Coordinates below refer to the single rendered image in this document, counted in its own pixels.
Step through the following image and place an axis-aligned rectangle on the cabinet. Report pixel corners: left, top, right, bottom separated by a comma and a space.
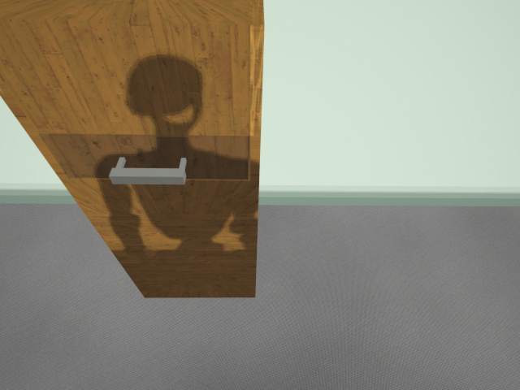
0, 0, 265, 298

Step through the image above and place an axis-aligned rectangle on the drawer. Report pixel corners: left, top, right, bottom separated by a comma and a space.
42, 133, 249, 180

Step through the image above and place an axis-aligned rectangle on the handle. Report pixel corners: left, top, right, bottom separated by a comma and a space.
109, 157, 187, 184

